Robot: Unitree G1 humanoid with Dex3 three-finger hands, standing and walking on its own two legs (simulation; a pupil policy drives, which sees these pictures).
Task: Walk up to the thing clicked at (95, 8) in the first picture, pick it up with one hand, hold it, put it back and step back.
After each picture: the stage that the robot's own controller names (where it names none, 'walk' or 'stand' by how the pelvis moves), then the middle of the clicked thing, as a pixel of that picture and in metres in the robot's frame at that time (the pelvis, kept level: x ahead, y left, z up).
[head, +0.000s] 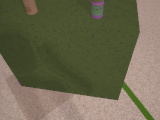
stand; (97, 6) +0.82 -0.06 +0.04
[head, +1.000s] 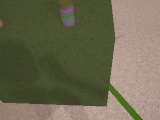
walk; (67, 12) +0.71 +0.13 +0.07
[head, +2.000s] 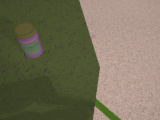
stand; (29, 41) +0.47 +0.21 +0.08
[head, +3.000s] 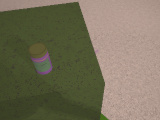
stand; (41, 59) +0.45 +0.20 +0.04
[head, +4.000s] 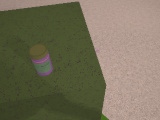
stand; (41, 60) +0.44 +0.19 +0.04
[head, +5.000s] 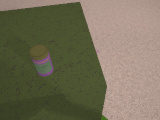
stand; (42, 60) +0.44 +0.19 +0.04
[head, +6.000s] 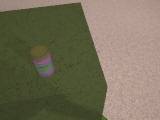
stand; (42, 61) +0.44 +0.19 +0.04
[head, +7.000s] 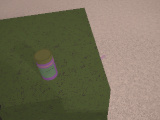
rise first; (46, 65) +0.43 +0.19 +0.04
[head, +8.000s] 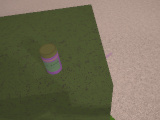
go down; (51, 59) +0.45 +0.19 +0.04
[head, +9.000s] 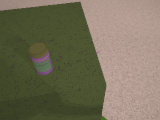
go down; (41, 59) +0.45 +0.18 +0.05
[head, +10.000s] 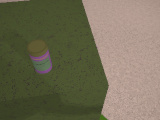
go down; (40, 57) +0.44 +0.17 +0.05
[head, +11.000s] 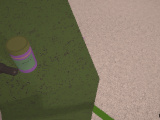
close in; (22, 55) +0.43 +0.20 +0.07
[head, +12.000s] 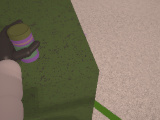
close; (24, 43) +0.46 +0.19 +0.09
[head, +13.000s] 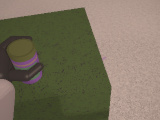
lift; (26, 62) +0.32 +0.18 +0.19
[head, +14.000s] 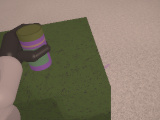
hold; (35, 48) +0.34 +0.16 +0.24
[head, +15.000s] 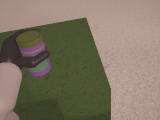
hold; (34, 53) +0.33 +0.16 +0.23
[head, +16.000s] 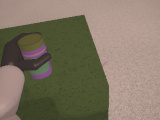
crouch; (36, 56) +0.34 +0.16 +0.21
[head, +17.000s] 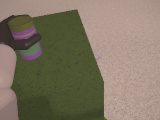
crouch; (26, 38) +0.40 +0.18 +0.22
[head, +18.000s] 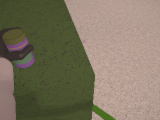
lower; (19, 48) +0.45 +0.20 +0.10
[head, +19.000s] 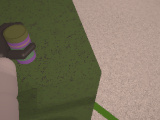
lower; (21, 45) +0.45 +0.20 +0.09
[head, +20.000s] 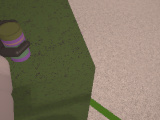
lower; (15, 43) +0.46 +0.20 +0.10
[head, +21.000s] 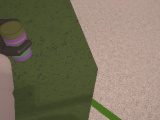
lower; (17, 41) +0.47 +0.20 +0.09
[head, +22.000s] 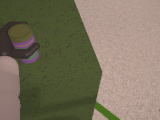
loosen; (25, 44) +0.45 +0.19 +0.09
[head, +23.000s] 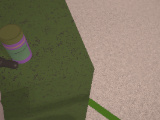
withdraw; (16, 45) +0.45 +0.19 +0.09
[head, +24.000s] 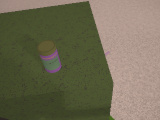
sink last; (50, 57) +0.44 +0.18 +0.07
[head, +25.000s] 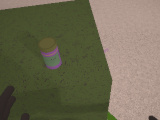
stand; (50, 53) +0.46 +0.18 +0.05
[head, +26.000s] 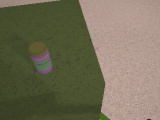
stand; (41, 57) +0.44 +0.19 +0.05
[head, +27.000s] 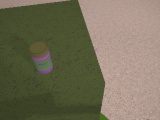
stand; (41, 58) +0.45 +0.19 +0.04
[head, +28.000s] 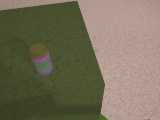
stand; (41, 59) +0.44 +0.19 +0.04
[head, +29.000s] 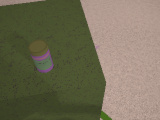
stand; (41, 56) +0.44 +0.19 +0.05
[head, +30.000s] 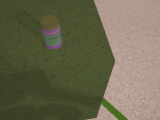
walk; (51, 32) +0.51 +0.14 +0.07
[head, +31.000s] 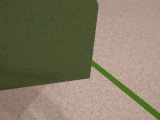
walk; out of the picture +0.84 +0.19 +0.06
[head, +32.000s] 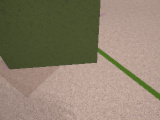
stand; out of the picture +1.18 +0.16 +0.06
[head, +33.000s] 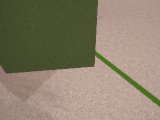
stand; out of the picture +1.15 +0.15 +0.04
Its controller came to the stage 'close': yes
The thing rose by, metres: 0.21
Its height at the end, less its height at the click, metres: +0.00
